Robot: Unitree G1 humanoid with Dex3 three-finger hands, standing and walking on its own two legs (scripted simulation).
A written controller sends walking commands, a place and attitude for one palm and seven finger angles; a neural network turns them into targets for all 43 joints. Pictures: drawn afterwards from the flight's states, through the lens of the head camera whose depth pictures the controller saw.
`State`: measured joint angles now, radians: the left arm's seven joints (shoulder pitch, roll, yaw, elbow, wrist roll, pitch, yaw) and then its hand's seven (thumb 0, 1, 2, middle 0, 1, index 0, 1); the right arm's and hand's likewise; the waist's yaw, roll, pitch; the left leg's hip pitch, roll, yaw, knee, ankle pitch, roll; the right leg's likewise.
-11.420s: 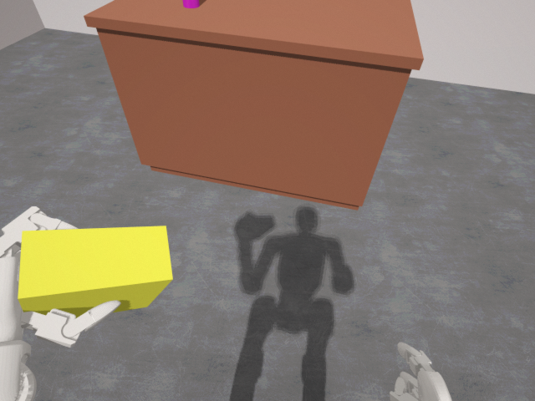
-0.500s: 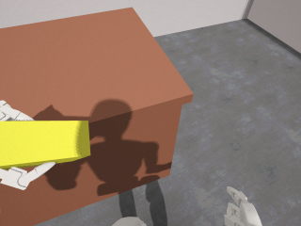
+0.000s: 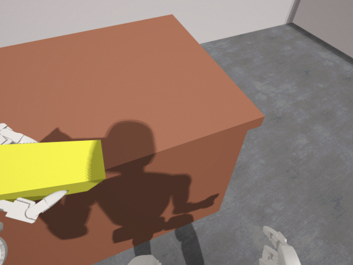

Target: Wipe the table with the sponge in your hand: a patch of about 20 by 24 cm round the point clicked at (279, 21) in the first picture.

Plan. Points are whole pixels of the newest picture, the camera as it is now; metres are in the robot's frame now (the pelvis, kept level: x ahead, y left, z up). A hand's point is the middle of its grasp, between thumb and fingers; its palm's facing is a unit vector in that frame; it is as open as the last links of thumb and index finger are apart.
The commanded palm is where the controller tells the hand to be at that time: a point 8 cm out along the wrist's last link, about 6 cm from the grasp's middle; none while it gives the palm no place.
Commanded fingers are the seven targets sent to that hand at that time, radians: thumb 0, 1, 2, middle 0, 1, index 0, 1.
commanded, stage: shuffle to correct the standing spot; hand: left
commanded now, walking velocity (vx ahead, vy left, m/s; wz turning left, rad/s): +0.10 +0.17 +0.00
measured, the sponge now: (66, 171) +0.24 +0.20 +0.16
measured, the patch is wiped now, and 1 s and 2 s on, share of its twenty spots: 0.00 0.00 0.00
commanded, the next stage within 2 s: come to a stop and stand still in 0.46 s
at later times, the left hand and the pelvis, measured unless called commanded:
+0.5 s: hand out of the picture +0.23 +0.32 +0.18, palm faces +0.42 -0.81 -0.42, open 10.0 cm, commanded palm +0.18 +0.35 +0.19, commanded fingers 0.00 0.10 1.30 -1.20 -1.60 -1.20 -1.60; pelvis +0.02 +0.08 +0.02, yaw +0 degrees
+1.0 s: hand out of the picture +0.27 +0.38 +0.18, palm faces +0.42 -0.83 -0.37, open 10.0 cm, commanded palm +0.22 +0.41 +0.19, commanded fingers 0.00 0.10 1.30 -1.20 -1.60 -1.20 -1.60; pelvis +0.05 +0.13 +0.02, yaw +0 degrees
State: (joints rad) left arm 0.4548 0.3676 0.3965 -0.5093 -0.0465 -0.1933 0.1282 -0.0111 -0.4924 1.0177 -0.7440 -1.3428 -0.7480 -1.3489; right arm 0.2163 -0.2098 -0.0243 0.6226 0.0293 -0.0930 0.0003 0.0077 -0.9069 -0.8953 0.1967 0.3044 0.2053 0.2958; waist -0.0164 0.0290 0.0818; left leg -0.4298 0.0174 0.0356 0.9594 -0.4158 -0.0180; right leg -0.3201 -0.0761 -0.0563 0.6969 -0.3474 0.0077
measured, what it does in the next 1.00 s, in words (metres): steps to the left: right foot, then left foot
